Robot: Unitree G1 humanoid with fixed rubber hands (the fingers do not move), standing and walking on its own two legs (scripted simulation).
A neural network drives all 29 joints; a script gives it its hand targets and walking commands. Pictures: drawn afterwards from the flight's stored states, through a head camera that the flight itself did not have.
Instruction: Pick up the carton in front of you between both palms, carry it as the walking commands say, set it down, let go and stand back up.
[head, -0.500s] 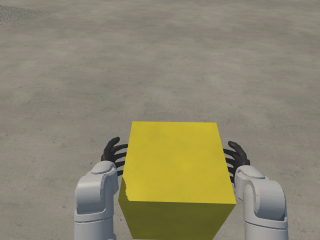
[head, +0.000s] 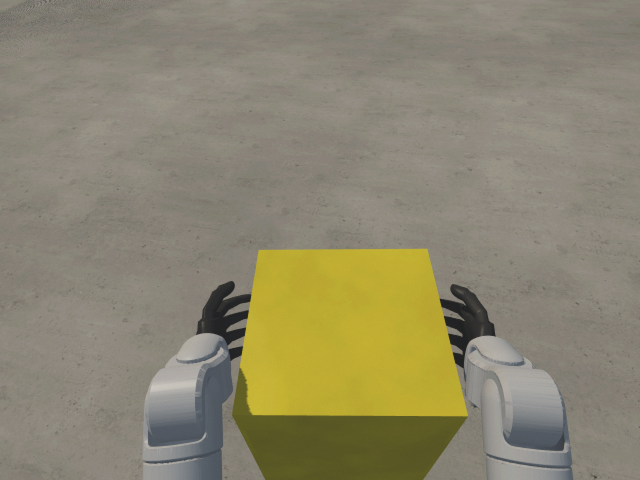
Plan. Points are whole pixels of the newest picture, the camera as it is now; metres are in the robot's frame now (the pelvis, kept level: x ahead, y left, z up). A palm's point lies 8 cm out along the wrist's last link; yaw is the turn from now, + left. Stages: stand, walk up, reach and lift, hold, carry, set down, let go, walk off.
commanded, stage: carry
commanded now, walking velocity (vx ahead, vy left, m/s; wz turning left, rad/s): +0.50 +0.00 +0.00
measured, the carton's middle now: (342, 370) +0.27 +0.01 -0.01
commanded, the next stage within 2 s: none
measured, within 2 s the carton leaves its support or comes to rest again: neither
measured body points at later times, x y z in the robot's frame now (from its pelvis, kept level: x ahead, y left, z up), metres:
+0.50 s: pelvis +0.33 +0.06 +0.00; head +0.32 +0.08 +0.45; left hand +0.62 +0.19 +0.09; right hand +0.59 -0.11 +0.09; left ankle +0.25 +0.12 -0.75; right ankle +0.42 -0.10 -0.69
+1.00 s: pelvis +0.62 +0.04 -0.01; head +0.64 +0.03 +0.44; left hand +0.90 +0.19 +0.06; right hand +0.90 -0.11 +0.05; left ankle +0.66 +0.15 -0.75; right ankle +0.63 -0.07 -0.75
